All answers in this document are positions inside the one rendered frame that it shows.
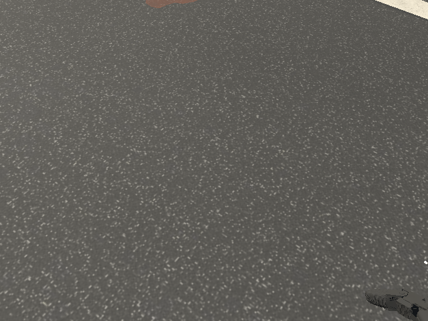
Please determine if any robot right hand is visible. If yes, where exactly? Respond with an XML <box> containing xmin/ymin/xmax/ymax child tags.
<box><xmin>365</xmin><ymin>288</ymin><xmax>428</xmax><ymax>321</ymax></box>

